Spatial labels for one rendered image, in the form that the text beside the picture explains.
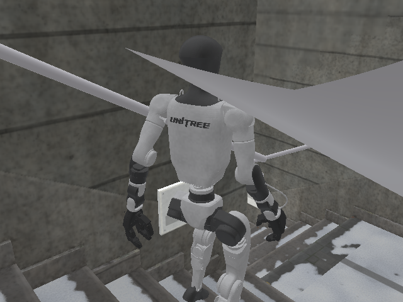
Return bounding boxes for stairs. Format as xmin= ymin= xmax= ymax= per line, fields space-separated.
xmin=246 ymin=219 xmax=339 ymax=278
xmin=0 ymin=264 xmax=295 ymax=302

